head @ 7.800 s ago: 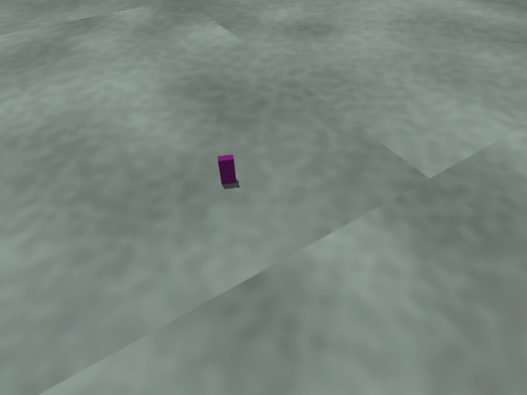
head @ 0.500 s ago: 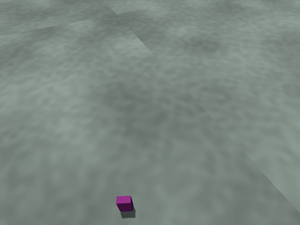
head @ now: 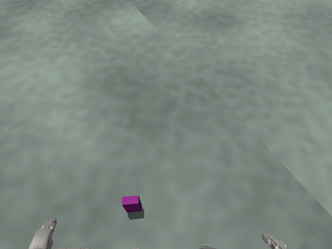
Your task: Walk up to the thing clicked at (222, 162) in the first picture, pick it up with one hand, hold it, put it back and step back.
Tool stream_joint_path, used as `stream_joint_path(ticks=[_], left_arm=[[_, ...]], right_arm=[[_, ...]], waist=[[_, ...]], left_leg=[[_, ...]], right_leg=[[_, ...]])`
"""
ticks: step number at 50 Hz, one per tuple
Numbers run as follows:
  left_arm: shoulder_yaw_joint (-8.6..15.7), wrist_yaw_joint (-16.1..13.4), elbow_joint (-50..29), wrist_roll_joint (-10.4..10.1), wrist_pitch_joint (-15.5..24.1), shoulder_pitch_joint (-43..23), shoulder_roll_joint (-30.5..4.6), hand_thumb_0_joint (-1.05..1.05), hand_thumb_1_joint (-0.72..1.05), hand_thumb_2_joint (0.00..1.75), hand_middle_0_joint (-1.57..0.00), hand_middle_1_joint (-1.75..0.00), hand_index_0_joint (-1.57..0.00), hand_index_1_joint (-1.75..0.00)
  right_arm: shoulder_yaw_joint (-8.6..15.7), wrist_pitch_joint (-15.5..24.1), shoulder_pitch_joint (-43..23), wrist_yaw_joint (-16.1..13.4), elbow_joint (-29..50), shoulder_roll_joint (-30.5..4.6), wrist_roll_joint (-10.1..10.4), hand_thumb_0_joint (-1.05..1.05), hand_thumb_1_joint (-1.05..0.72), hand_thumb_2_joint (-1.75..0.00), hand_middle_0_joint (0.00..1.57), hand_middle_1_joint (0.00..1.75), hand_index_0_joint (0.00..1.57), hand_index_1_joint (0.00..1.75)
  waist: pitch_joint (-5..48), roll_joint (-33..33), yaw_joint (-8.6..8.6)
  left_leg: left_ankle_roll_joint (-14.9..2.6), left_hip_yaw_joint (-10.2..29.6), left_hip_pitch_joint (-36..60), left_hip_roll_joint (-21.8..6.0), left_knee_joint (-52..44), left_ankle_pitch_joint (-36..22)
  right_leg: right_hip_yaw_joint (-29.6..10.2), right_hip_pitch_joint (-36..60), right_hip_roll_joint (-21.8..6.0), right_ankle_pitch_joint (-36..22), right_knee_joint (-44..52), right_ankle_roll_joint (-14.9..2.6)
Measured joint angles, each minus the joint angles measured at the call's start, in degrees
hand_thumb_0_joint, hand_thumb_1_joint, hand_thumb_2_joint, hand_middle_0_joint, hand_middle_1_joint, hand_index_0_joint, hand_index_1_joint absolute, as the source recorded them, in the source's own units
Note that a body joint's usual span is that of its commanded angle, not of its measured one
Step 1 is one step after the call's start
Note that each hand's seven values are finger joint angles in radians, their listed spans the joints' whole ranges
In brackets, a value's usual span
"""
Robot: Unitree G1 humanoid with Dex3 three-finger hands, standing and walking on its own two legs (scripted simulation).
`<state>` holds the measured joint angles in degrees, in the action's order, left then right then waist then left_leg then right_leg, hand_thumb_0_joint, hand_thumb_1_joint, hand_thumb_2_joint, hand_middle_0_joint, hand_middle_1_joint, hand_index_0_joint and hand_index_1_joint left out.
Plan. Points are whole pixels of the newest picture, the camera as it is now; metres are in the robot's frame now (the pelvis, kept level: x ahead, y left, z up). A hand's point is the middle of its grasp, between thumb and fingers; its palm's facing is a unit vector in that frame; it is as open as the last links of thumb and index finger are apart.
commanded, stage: go down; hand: left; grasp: from the side
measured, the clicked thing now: (132, 204) +0.39 +0.18 -0.65
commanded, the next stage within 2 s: none
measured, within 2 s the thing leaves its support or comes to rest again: neither
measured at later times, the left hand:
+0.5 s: hand out of the picture +0.14 +0.28 -0.16, palm faces +0.10 -0.94 -0.31, open 17.2 cm
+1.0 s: hand (64, 222) +0.24 +0.34 -0.25, palm faces +0.13 -0.97 -0.22, open 17.5 cm
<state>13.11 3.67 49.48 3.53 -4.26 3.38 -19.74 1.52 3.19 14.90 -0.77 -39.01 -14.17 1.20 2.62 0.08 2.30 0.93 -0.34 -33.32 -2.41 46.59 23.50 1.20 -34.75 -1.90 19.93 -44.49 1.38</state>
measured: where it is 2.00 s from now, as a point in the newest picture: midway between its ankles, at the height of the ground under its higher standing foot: outside the picture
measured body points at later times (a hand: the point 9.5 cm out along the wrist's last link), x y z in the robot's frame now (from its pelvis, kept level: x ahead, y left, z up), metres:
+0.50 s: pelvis +0.00 +0.00 -0.05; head +0.09 +0.03 +0.39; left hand +0.14 +0.33 -0.14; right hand +0.18 -0.24 -0.13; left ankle -0.01 +0.13 -0.70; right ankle +0.02 -0.14 -0.70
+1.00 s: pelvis -0.04 +0.00 -0.18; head +0.13 +0.03 +0.24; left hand +0.22 +0.39 -0.23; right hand +0.14 -0.27 -0.28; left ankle -0.01 +0.13 -0.70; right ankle +0.02 -0.14 -0.70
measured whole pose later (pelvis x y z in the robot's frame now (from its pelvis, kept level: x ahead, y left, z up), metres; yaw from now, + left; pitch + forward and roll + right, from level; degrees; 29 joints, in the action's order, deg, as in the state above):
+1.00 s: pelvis -0.04 +0.00 -0.18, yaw +0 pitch +31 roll -3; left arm 30.9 23.4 42.4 -6.4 13.4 -6.4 -30.7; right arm -0.1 11.2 7.6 -2.8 -35.0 -17.4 -0.8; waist 9.7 -0.5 2.2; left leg 1.2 3.4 -87.4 -1.6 96.6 39.9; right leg 2.0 -87.9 -2.9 35.8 -93.3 1.3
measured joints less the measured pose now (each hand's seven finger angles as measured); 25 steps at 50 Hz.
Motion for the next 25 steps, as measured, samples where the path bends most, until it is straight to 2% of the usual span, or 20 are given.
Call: stream_joint_path(ticks=[6,12,19,25], left_arm=[[-0.1,0.4,-10.5,-0.8,-2.8,5.7,0.5,0.0,-0.25,0.1,-0.07,-0.08,-0.07,-0.08],[-0.3,0.5,-19.2,-1.6,-6.5,9.6,0.6,0.0,-0.42,0.05,-0.08,-0.08,-0.08,-0.08],[0.6,1.0,-26.2,-2.7,-9.9,12.9,0.0,0.0,-0.5,0.02,-0.09,-0.06,-0.09,-0.06],[1.9,2.3,-28.6,-3.7,-9.8,14.4,-0.6,0.0,-0.49,0.01,-0.09,-0.05,-0.09,-0.05]], right_arm=[[0.3,1.9,-0.3,-1.2,2.9,-0.4,0.0,0.01,-0.89,-0.9,0.2,0.3,0.21,0.3],[-0.2,3.9,-1.8,-2.4,4.9,-0.2,-0.2,0.01,-0.88,-0.89,0.2,0.3,0.21,0.3],[-1.0,5.6,-2.8,-3.5,7.3,0.5,-0.5,0.01,-0.88,-0.89,0.2,0.3,0.21,0.3],[-1.4,6.6,-3.0,-3.9,8.1,0.8,-0.9,0.01,-0.89,-0.9,0.2,0.3,0.21,0.3]], waist=[[1.6,0.2,-0.37],[2.9,0.2,-0.48],[4.0,0.3,-0.29],[4.8,0.3,-0.23]], left_leg=[[-0.24,0.6,-6.3,0.1,7.6,3.5],[-0.22,1.3,-10.5,0.0,12.4,5.7],[-0.12,2.2,-14.5,-0.1,16.5,7.6],[-0.03,2.7,-17.8,-0.1,19.7,8.9]], right_leg=[[0.2,-5.9,-0.2,3.3,-7.1,0.3],[0.7,-9.7,-0.2,5.3,-11.3,0.36],[1.5,-13.2,-0.1,7.1,-14.9,0.3],[1.7,-16.3,-0.2,8.5,-17.9,0.24]])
